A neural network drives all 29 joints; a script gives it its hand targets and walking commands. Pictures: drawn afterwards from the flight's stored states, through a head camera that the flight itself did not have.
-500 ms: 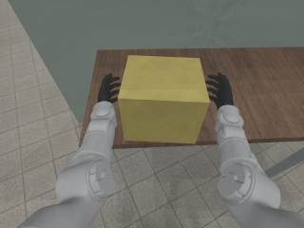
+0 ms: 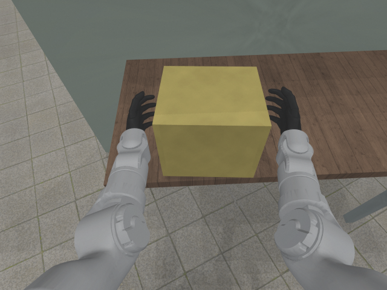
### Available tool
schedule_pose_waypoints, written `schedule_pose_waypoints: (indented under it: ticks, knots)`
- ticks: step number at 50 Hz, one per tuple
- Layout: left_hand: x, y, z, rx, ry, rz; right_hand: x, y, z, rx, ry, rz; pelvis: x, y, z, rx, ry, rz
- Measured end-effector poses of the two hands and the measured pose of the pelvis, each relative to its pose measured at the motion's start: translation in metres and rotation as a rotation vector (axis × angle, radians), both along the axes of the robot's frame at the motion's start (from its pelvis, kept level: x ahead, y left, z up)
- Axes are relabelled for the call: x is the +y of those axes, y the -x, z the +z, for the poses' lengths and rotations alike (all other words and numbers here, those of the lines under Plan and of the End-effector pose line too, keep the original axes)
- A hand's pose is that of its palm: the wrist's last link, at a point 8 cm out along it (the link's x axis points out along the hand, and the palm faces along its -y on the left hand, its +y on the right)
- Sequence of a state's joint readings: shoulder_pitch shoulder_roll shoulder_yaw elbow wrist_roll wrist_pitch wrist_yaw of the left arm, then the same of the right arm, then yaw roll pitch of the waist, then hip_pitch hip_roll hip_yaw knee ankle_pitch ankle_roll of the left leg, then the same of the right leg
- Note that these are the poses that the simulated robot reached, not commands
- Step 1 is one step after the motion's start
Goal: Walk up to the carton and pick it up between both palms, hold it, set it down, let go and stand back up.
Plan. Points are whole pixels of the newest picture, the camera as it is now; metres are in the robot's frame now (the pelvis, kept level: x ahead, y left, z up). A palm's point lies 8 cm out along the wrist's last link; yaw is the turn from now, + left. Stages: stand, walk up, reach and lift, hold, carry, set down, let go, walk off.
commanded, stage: set down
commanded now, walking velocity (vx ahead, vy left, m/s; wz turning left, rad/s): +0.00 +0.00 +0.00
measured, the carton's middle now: (209, 122) +0.51 +0.00 -0.01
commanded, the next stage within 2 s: none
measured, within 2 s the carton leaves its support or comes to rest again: rests again in 1.16 s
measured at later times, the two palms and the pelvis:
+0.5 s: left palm (136, 130) +0.43 +0.16 +0.06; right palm (288, 129) +0.43 -0.16 +0.07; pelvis +0.00 +0.00 +0.00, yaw +0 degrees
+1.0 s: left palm (136, 135) +0.42 +0.16 +0.05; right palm (287, 135) +0.42 -0.16 +0.07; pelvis -0.01 +0.00 +0.00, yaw +0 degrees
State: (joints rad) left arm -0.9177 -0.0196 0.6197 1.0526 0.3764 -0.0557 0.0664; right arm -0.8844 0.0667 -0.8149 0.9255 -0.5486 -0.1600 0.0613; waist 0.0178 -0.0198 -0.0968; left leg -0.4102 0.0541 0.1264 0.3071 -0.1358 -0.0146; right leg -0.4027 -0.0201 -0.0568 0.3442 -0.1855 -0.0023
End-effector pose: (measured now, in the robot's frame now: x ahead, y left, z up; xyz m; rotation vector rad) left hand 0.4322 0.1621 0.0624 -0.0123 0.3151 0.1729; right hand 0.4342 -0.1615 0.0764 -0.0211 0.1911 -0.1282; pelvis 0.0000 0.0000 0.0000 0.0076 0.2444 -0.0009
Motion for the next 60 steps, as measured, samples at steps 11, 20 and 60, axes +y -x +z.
schedule_pose_waypoints:
  ticks: [11,20,60]
  knots:
    - [0.001,0.002,-0.002,-0.004,-0.002,-0.004,0.000,0.004,-0.002,-0.005,0.001,-0.008,-0.002,0.003,0.001,-0.003,-0.003,0.009]
    - [0.001,0.002,-0.003,-0.008,-0.006,-0.013,0.001,0.005,-0.002,-0.002,0.002,-0.021,0.003,0.001,0.001,-0.002,-0.003,0.004]
    - [0.003,0.006,-0.013,0.002,-0.021,-0.026,0.001,0.013,-0.010,0.036,0.032,0.000,0.002,0.011,0.000,0.019,0.000,-0.003]
